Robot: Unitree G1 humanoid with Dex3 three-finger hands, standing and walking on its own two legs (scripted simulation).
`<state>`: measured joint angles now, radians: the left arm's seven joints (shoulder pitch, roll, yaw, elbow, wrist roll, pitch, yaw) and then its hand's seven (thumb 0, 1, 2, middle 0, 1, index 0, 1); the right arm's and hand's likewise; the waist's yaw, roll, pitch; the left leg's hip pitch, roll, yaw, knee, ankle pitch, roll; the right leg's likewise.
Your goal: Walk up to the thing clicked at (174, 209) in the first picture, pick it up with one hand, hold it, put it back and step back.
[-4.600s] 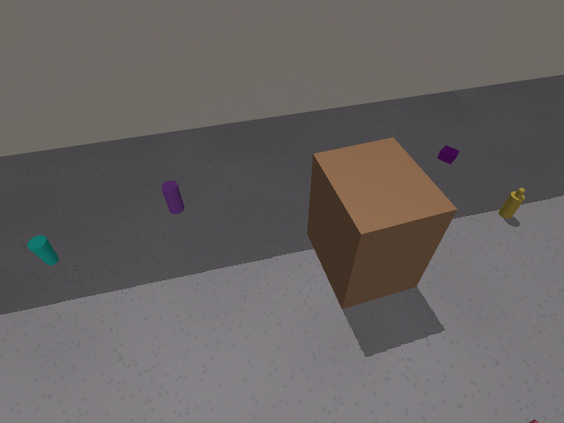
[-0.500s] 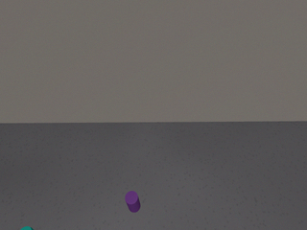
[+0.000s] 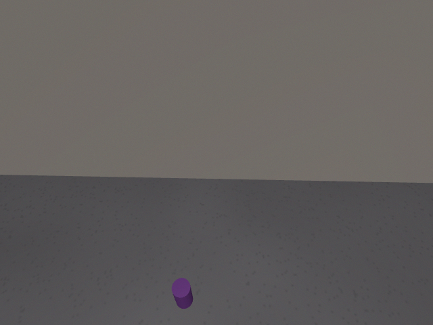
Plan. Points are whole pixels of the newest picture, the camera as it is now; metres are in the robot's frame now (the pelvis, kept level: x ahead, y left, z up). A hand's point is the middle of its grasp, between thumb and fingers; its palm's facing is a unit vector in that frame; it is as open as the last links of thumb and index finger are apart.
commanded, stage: walk up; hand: left
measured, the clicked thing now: (182, 293) +0.41 +0.15 -0.71
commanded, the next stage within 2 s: stand in 0.56 s
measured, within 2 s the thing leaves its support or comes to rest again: neither
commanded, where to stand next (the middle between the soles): +0.07 +0.00 m, yaw +1 degrees
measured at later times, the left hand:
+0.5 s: hand out of the picture +0.08 +0.25 -0.16, palm faces -0.02 -0.95 -0.32, open 7.4 cm
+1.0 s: hand out of the picture +0.10 +0.25 -0.15, palm faces -0.02 -0.94 -0.34, open 7.4 cm
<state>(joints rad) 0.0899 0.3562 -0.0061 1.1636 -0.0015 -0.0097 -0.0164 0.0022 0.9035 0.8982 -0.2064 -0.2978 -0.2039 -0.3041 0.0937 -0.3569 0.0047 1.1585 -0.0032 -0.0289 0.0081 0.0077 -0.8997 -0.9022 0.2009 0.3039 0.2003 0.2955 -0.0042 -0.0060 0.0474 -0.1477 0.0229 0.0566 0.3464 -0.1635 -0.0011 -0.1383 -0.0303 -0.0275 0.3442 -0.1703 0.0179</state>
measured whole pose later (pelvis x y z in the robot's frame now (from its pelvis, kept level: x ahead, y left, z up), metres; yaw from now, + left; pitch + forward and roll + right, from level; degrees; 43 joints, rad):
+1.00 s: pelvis +0.02 +0.00 +0.00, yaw +1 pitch -1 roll +0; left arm 0.10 0.35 -0.01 1.15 0.01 -0.02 0.00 0.00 0.90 0.90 -0.21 -0.30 -0.20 -0.30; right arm 0.09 -0.34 0.00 1.16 -0.01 -0.02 0.01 0.01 -0.90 -0.90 0.20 0.30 0.20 0.30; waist -0.01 0.00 0.03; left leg -0.11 0.01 0.05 0.30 -0.17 0.00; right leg -0.10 -0.04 -0.04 0.30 -0.18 0.02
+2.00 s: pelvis +0.02 +0.00 +0.00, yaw +1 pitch -2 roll +0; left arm 0.12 0.35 -0.01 1.14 0.01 -0.01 0.00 0.00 0.90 0.90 -0.21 -0.30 -0.20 -0.30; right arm 0.11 -0.35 0.01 1.15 -0.01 -0.01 0.00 0.01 -0.90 -0.90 0.20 0.30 0.20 0.30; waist -0.01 0.00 0.03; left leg -0.10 0.02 0.04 0.30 -0.17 0.00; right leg -0.08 -0.04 -0.04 0.29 -0.18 0.02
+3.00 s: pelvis +0.02 +0.00 -0.01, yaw +2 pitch +3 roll +0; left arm 0.01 0.33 0.08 1.08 0.00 -0.03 0.01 0.00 0.76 0.75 -0.12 -0.19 -0.12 -0.20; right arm 0.18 -0.31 0.01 0.91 0.05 -0.04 -0.03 0.01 -0.94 -0.91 0.20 0.30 0.20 0.30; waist -0.01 -0.01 0.05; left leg -0.27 0.02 0.02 0.44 -0.22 0.00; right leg -0.24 -0.04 -0.06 0.43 -0.24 0.01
